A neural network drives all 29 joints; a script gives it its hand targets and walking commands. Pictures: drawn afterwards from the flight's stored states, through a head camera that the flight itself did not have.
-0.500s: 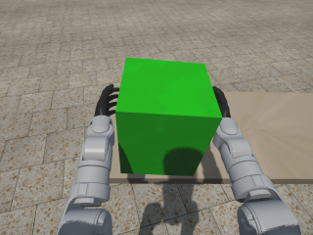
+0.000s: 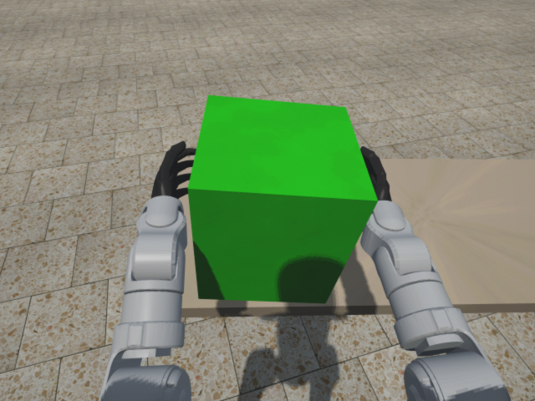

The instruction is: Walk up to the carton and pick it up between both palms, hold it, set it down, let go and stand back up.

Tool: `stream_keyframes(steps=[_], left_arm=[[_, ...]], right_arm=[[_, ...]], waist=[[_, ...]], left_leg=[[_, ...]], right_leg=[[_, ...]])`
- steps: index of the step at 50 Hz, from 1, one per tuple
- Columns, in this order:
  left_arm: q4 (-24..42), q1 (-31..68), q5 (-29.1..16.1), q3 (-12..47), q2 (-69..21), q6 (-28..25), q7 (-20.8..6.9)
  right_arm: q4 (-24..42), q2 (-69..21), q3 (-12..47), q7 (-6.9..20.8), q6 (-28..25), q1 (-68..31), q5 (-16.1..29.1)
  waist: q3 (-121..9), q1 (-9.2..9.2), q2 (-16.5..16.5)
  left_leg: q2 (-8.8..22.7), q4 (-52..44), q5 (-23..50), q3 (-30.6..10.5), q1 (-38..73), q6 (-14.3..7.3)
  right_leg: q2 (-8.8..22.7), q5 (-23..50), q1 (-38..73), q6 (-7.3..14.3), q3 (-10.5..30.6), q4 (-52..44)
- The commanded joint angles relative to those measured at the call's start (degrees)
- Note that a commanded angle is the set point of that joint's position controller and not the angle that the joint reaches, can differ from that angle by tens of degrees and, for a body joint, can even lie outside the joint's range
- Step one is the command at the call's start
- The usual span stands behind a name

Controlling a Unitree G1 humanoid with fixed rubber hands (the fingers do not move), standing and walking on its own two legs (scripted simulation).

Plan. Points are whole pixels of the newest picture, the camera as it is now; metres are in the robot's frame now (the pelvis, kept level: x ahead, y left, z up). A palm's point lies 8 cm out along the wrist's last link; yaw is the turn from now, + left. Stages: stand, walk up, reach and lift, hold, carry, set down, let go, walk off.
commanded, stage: reach and lift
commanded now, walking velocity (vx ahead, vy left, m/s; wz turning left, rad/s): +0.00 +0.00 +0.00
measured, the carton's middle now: (270, 205) +0.38 +0.00 +0.11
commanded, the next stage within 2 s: hold in 0.52 s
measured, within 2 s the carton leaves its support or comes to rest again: neither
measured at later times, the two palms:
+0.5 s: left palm (164, 189) +0.36 +0.15 +0.17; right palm (374, 191) +0.36 -0.15 +0.16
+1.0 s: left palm (155, 186) +0.35 +0.15 +0.18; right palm (374, 181) +0.36 -0.15 +0.18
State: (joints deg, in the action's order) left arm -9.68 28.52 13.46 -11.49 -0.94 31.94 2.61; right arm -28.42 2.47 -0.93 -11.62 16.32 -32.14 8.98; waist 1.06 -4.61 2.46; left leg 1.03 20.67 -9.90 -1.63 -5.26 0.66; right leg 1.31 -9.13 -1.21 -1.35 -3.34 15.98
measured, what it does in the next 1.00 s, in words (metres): stands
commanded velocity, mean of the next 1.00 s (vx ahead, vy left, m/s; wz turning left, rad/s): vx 0.00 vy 0.00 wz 0.00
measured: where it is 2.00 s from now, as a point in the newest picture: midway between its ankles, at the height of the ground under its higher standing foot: outside the picture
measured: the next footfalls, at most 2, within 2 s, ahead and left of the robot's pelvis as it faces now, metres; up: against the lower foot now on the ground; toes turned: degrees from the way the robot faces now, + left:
none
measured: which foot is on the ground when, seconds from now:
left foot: down 0.00-1.00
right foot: down 0.00-1.00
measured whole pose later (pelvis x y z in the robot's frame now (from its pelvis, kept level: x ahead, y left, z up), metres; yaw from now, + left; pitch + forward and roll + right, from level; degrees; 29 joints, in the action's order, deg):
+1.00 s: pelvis -0.01 -0.01 +0.00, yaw +0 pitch -7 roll -1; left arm -6.3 31.3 14.8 -14.1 -0.6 38.4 0.4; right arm -27.4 2.4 -1.2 -12.8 22.4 -37.1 11.3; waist 0.8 -3.8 2.2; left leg 1.3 20.1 -9.3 -2.5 -3.6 1.2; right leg 0.6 -9.0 0.2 -0.7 -3.0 16.0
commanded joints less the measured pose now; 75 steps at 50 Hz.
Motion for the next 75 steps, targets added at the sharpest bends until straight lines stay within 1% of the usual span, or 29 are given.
stream_keyframes(steps=[1, 8, 15, 22, 32, 33, 34, 35, 38, 41, 46, 54, 61, 75], left_arm=[[8.4, 40.39, -8.04, 29.4, -35.73, -4.05, -9.2], [6.52, 41.17, -7.09, 26.67, -34.83, -3.48, -10.18], [7.25, 41.74, -6.92, 26.29, -34.34, -3.13, -10.65], [8.95, 42.45, -7.51, 27.6, -34.63, -2.62, -10.45], [12.86, 41.42, -7.93, 28.69, -34.54, 0.16, -9.97], [11.83, 39.54, -8.32, 30.15, -36.14, 1.26, -9.75], [12.99, 40.25, -8.45, 29.95, -35.79, 1.58, -9.46], [13.35, 40.37, -8.4, 29.69, -35.29, 2.06, -9.39], [12.73, 40.95, -8.14, 28.75, -34.69, 3.14, -9.86], [12.01, 41.64, -7.98, 28.16, -34.45, 3.46, -10.39], [11.26, 42.41, -8.04, 27.38, -34.2, 3.06, -10.96], [10.84, 42.7, -7.82, 26.37, -33.62, 2.56, -11.41], [11.16, 42.91, -7.91, 26.53, -33.63, 2.5, -11.35], [11.96, 42.48, -8.11, 27.33, -33.96, 2.73, -11.27]], right_arm=[[19.46, -34.71, 23.63, 7.1, -4.71, -45.47, 3.51], [17.17, -35.16, 22.85, 6.79, -4.28, -46.45, 3.54], [16.96, -35.24, 22.99, 6.42, -4.21, -46.72, 4.04], [18.38, -35.0, 23.4, 6.24, -3.92, -47.41, 4.73], [20.99, -34.15, 24.8, 5.84, -1.99, -47.49, 6.83], [24.38, -34.86, 24.96, 5.52, -2.41, -50.09, 8.25], [24.22, -33.91, 25.16, 5.24, -1.77, -49.81, 8.76], [23.85, -34.09, 25.3, 5.05, -1.19, -49.27, 8.9], [22.05, -33.53, 23.38, 5.1, 0.15, -48.51, 8.16], [21.06, -33.67, 22.16, 5.29, 0.75, -48.63, 7.46], [21.0, -34.39, 22.31, 5.07, 0.96, -49.35, 7.36], [21.49, -35.18, 23.44, 4.74, 0.81, -49.97, 7.74], [21.85, -35.35, 23.83, 4.63, 0.82, -49.96, 8.02], [22.03, -34.53, 23.34, 4.71, 0.96, -49.12, 8.0]], waist=[[-26.2, -0.18, -3.51], [-25.92, 0.02, -2.84], [-25.57, -0.17, -2.95], [-26.25, -0.5, -3.58], [-26.3, -0.07, -4.18], [-26.43, 1.02, -5.8], [-26.46, 0.79, -4.83], [-25.63, 0.92, -4.98], [-23.45, 0.34, -4.67], [-23.15, -0.09, -4.63], [-24.4, -0.26, -4.23], [-25.07, 0.4, -3.57], [-25.06, 0.6, -3.69], [-24.9, -0.04, -4.38]], left_leg=[[-3.33, -1.56, 13.29, 0.4, 9.4, 1.83], [-3.76, -1.98, 12.83, 1.07, 8.91, 1.23], [-3.97, -1.82, 14.17, 1.28, 9.29, 1.32], [-3.88, -1.33, 15.66, 1.1, 10.12, 1.71], [-3.57, -0.78, 18.11, 1.04, 11.19, 2.15], [-3.23, 0.24, 20.45, 0.86, 11.66, 2.89], [-3.42, 0.52, 20.87, 1.05, 12.08, 2.7], [-3.42, 0.23, 20.36, 1.23, 11.81, 2.57], [-3.46, -1.26, 16.03, 1.68, 10.22, 2.23], [-3.49, -1.93, 13.9, 1.82, 9.5, 2.11], [-3.86, -1.65, 14.43, 1.74, 9.43, 2.02], [-4.25, -1.45, 15.16, 1.72, 9.05, 1.58], [-4.26, -1.37, 15.29, 1.73, 9.21, 1.54], [-3.95, -1.16, 16.18, 1.52, 10.15, 2.15]], right_leg=[[-4.24, 13.19, 3.08, -1.24, -0.45, -0.6], [-3.96, 14.46, 4.74, -1.73, -0.26, -0.52], [-4.02, 15.47, 5.36, -1.98, -0.44, -0.44], [-4.29, 15.23, 4.99, -1.85, -0.65, -0.48], [-4.82, 13.67, 4.61, -1.47, -0.66, -0.69], [-5.81, 11.94, 3.9, -0.27, -1.1, -0.82], [-5.89, 10.86, 3.73, -0.29, -0.84, -1.09], [-5.74, 10.02, 3.39, -0.3, -0.76, -1.23], [-5.2, 6.82, 2.82, -0.45, -0.51, -1.86], [-4.91, 6.45, 3.08, -0.56, -0.44, -1.94], [-4.85, 9.02, 4.36, -0.96, -0.49, -1.5], [-4.77, 11.09, 5.63, -1.31, -0.39, -1.12], [-4.76, 10.94, 5.3, -1.3, -0.32, -1.13], [-5.0, 10.31, 4.49, -1.07, -0.61, -1.26]])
